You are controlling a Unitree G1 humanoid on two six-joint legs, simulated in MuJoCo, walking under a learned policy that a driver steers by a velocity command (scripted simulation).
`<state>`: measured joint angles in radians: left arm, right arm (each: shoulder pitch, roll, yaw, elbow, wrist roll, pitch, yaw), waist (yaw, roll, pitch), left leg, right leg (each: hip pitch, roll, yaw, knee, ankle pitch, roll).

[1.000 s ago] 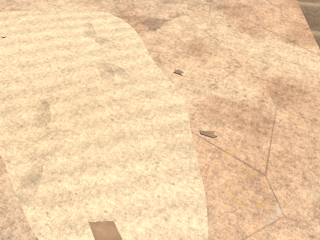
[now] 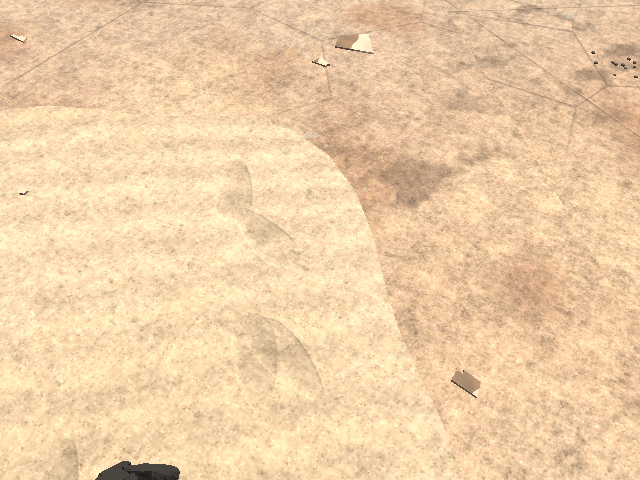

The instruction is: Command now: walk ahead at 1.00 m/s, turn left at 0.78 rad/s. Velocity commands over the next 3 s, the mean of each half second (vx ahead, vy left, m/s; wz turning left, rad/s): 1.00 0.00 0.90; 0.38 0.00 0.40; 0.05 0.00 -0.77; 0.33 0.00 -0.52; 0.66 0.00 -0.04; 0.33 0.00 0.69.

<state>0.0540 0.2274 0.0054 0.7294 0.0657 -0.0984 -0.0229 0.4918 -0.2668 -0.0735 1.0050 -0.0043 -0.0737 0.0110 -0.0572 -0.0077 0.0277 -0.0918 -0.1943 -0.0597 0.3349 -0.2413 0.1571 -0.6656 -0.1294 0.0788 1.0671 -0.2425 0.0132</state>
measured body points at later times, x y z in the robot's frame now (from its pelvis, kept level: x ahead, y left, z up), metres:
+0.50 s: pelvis +0.47 -0.02 -0.01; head +0.49 -0.01 +0.44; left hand +0.29 +0.23 -0.13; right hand +0.80 -0.14 -0.06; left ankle +0.56 +0.13 -0.66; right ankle +0.39 -0.17 -0.74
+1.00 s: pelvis +0.74 +0.10 +0.00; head +0.77 +0.13 +0.45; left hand +0.68 +0.36 -0.13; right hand +0.97 -0.05 -0.12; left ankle +0.71 +0.14 -0.74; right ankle +0.90 +0.06 -0.70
